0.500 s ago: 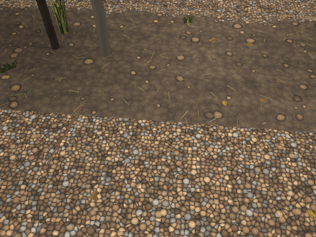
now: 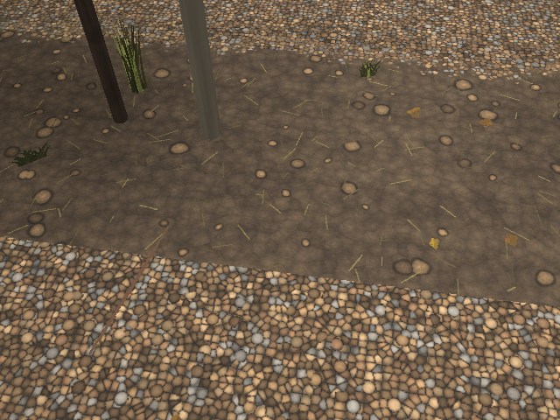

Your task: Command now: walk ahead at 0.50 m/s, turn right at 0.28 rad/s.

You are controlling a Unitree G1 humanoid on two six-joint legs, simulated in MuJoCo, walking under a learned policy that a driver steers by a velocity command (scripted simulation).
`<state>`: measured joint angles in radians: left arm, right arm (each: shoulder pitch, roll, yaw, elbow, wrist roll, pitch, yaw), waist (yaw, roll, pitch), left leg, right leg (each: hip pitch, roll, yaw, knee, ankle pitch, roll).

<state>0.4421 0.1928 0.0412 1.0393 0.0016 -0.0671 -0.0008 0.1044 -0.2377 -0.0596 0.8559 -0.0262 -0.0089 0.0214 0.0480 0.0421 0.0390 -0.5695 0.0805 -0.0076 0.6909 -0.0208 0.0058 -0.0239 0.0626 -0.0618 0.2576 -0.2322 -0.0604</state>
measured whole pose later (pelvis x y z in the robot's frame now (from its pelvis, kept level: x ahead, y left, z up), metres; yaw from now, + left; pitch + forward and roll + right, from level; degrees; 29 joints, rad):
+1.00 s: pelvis +0.49 -0.13 -0.20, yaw -30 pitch +0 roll -2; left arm 0.28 0.21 0.05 1.02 0.01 -0.05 0.01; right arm 0.17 -0.21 -0.04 0.89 -0.05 -0.04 0.00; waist 0.00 0.04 0.16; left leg -0.63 0.14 -0.05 1.20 -0.34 -0.03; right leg -0.27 0.17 -0.05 0.51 -0.24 -0.14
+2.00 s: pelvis +0.92 -0.38 -0.19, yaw -26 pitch +0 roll +0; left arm 0.20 0.20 0.04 0.94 0.02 -0.09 0.01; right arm 0.32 -0.23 -0.07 0.98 -0.02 -0.04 0.02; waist -0.02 0.04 0.04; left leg -0.45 0.05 0.00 1.10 -0.29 0.08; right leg -0.20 0.01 -0.15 0.37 -0.17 -0.07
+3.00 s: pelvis +1.44 -0.51 -0.20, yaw +4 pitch +1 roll +0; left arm 0.12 0.25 0.03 0.76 0.03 -0.06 -0.01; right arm 0.40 -0.28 -0.06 0.89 -0.01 -0.06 0.00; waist -0.05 0.02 0.04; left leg -0.20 -0.11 -0.11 1.03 -0.42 0.09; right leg -0.40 0.03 -0.05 0.55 -0.17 -0.06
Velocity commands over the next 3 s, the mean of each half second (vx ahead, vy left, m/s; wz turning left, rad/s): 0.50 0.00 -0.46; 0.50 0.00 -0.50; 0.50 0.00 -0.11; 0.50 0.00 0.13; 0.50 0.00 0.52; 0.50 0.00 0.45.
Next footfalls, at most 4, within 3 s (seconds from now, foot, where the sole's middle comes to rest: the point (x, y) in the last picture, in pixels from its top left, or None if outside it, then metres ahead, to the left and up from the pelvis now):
0.12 left None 0.17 0.12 -0.78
0.80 right None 0.52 -0.19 -0.97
1.30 left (365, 330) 0.83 -0.16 -0.97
1.82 right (467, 299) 0.94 -0.48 -0.97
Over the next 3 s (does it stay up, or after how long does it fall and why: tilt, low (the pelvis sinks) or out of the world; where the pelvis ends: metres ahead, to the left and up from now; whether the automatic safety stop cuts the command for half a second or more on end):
stays up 1.44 -0.51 -0.20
